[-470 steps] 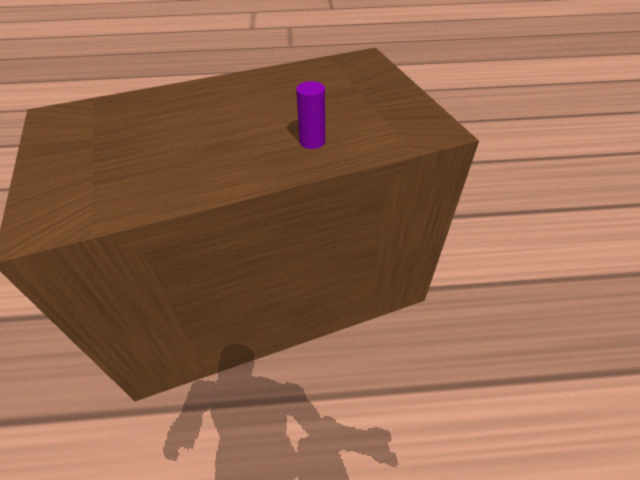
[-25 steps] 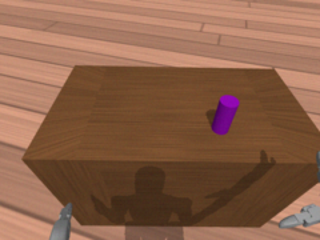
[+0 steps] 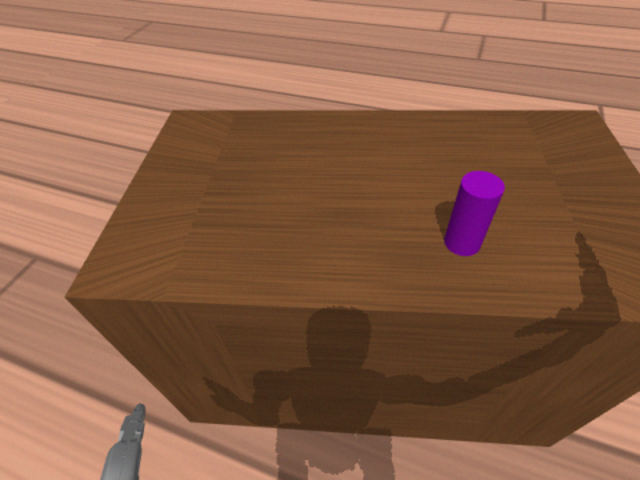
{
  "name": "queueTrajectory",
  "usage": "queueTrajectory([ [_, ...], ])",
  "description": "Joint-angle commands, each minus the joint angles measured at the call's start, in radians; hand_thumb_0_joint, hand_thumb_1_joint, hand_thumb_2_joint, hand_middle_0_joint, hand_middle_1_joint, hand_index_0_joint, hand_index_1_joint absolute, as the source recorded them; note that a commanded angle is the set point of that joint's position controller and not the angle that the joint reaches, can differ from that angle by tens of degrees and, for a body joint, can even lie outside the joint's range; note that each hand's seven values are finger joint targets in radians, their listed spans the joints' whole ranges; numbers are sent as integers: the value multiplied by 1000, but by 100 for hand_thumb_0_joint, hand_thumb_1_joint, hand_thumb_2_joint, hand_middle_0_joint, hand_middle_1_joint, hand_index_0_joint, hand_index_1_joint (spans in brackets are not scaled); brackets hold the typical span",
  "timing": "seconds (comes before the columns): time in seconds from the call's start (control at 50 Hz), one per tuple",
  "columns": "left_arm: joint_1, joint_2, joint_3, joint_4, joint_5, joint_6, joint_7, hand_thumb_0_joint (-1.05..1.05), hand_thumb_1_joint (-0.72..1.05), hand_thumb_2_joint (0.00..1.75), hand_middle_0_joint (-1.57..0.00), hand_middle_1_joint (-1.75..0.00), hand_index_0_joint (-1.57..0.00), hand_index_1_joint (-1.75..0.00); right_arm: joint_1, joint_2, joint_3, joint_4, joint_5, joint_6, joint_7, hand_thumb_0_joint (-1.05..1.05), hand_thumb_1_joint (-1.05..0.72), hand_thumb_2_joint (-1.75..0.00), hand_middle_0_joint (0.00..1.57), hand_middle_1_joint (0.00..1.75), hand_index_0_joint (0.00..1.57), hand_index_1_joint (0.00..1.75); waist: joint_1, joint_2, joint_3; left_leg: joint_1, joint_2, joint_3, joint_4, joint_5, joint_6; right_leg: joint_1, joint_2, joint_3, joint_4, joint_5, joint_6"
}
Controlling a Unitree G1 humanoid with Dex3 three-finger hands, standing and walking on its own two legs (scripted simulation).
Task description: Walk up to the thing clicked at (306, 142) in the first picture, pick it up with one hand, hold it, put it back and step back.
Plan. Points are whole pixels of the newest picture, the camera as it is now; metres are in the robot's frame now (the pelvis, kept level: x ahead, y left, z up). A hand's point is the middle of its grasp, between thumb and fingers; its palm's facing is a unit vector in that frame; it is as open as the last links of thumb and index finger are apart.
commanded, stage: go down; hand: right
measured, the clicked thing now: (471, 215) +0.53 -0.20 +0.00
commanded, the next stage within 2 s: none
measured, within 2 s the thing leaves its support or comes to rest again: neither
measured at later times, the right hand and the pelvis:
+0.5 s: hand out of the picture +0.38 -0.36 +0.12, palm faces +0.20 +0.98 +0.01, open 17.5 cm; pelvis +0.01 +0.00 -0.01, yaw +0 degrees
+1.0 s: hand out of the picture +0.42 -0.37 +0.12, palm faces +0.19 +0.98 +0.01, open 17.7 cm; pelvis +0.00 -0.01 -0.02, yaw +0 degrees
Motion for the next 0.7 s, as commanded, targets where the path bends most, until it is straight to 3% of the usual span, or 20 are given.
queueTrajectory([
  [0.0,-105,65,-24,-85,12,-59,4,0,-54,4,-5,-6,-5,-6,-322,-265,20,-133,3,-55,19,0,61,-4,3,6,4,6,-16,-213,-249,-16,-38,21,-17,121,44,89,-13,31,-74,211,9],
  [0.02,-98,94,-8,-98,15,-59,8,0,-54,4,-6,-6,-6,-6,-367,-329,-9,-158,-1,-59,18,0,61,-5,3,6,4,6,-6,-231,-298,-20,-39,22,-12,136,45,118,-17,36,-62,262,11],
  [0.08,-78,209,54,-197,21,-64,23,0,-55,5,-6,-6,-6,-6,-359,-411,-76,-185,16,-65,13,0,55,-5,4,5,4,5,-8,-166,-432,40,-44,27,-1,250,35,211,-16,40,-23,421,11],
  [0.12,-36,238,85,-221,17,-58,24,0,-55,4,-6,-6,-6,-6,-358,-423,-98,-189,25,-71,2,0,50,-4,5,4,5,4,2,-130,-439,44,-49,31,6,296,29,225,-14,41,-8,498,9],
  [0.16,-19,254,110,-253,15,-55,29,0,-55,5,-6,-6,-6,-6,-417,-418,-98,-174,24,-74,-14,0,51,-3,6,4,5,4,20,-119,-393,13,-53,33,0,266,31,216,-17,45,-11,479,8],
  [0.2,-25,186,57,-298,6,-55,21,0,-56,5,-6,-6,-5,-6,-428,-394,-79,-129,5,-70,-27,0,50,-4,6,5,5,5,19,-104,-317,8,-48,30,-6,236,35,159,-11,34,-26,399,1],
  [0.24,70,84,-10,-169,3,-36,6,0,-56,6,-6,-5,-5,-6,-343,-346,-41,-33,-16,-54,-21,0,51,-4,5,5,5,5,8,-141,-204,-20,-41,22,-5,220,39,82,-4,21,-32,357,-1],
  [0.26,51,79,-24,-172,5,-39,1,0,-56,6,-5,-5,-5,-6,-327,-326,-19,14,-16,-49,-7,0,54,-4,5,5,5,5,8,-149,-188,-31,-40,20,-6,210,38,61,-4,19,-26,337,-2],
  [0.28,36,76,-26,-183,9,-42,-3,0,-56,6,-5,-5,-5,-6,-370,-343,-8,-38,-28,-51,3,0,55,-4,5,5,5,5,13,-185,-245,-28,-34,11,7,245,37,80,0,17,-14,370,-3],
  [0.32,27,115,4,-161,13,-42,1,0,-55,5,-5,-5,-5,-6,-478,-470,-52,-111,-31,-53,20,0,57,-5,5,5,5,5,15,-254,-320,-50,-35,10,23,269,36,135,-7,19,13,427,3],
  [0.36,3,174,47,-159,17,-46,5,0,-55,6,-5,-6,-5,-6,-483,-490,-80,-72,-18,-49,36,0,56,-5,4,5,4,5,37,-221,-329,-57,-33,8,35,288,33,128,-6,27,30,422,-1],
  [0.42,-70,222,71,-256,14,-58,10,0,-56,6,-6,-6,-5,-6,-537,-530,-120,-55,-6,-65,44,0,55,-6,4,5,4,5,42,-150,-412,-9,-29,7,44,312,29,124,-2,32,48,395,-10],
  [0.44,-70,219,65,-263,12,-56,12,0,-56,6,-6,-6,-5,-6,-586,-547,-123,-82,-4,-73,44,0,56,-5,4,5,5,5,39,-155,-431,1,-27,5,46,312,29,122,2,30,52,385,-12],
  [0.46,-70,170,18,-274,9,-52,10,0,-56,6,-6,-6,-5,-6,-609,-548,-112,-84,-14,-77,44,0,54,-5,5,5,5,5,33,-145,-430,6,-26,1,47,308,29,110,5,28,52,366,-17],
  [0.48,-65,166,14,-276,7,-50,13,0,-56,6,-6,-6,-5,-6,-575,-534,-102,-13,-19,-72,43,0,56,-5,5,5,5,5,34,-117,-401,-3,-28,2,44,278,27,89,6,28,44,318,-22],
  [0.52,-32,95,-50,-203,9,-41,5,0,-55,6,-5,-6,-5,-6,-462,-463,-59,160,-23,-58,51,0,56,-5,5,5,5,5,30,-101,-285,-50,-30,5,41,230,27,8,10,26,37,252,-26],
  [0.56,-27,159,10,-227,17,-47,11,0,-55,6,-5,-6,-5,-6,-578,-555,-80,54,-40,-74,52,0,58,-5,4,5,5,5,42,-170,-396,-56,-24,-4,54,240,30,48,8,23,49,255,-23],
  [0.58,-5,177,18,-236,20,-46,15,0,-56,6,-5,-5,-5,-6,-604,-589,-89,73,-49,-67,57,0,57,-5,5,5,5,5,49,-187,-406,-71,-29,3,57,237,35,68,3,27,52,281,-16],
  [0.64,9,171,7,-216,21,-45,9,0,-56,6,-5,-6,-5,-6,-596,-585,-90,127,-45,-58,68,0,59,-5,4,6,4,6,48,-193,-355,-112,-36,12,71,222,35,43,-2,35,68,310,-7],
  [0.68,-12,201,38,-276,22,-50,7,0,-56,6,-5,-6,-5,-6,-643,-610,-100,91,-52,-71,59,0,58,-5,4,5,4,5,58,-196,-419,-96,-35,10,78,238,34,69,-2,34,86,333,-9],
])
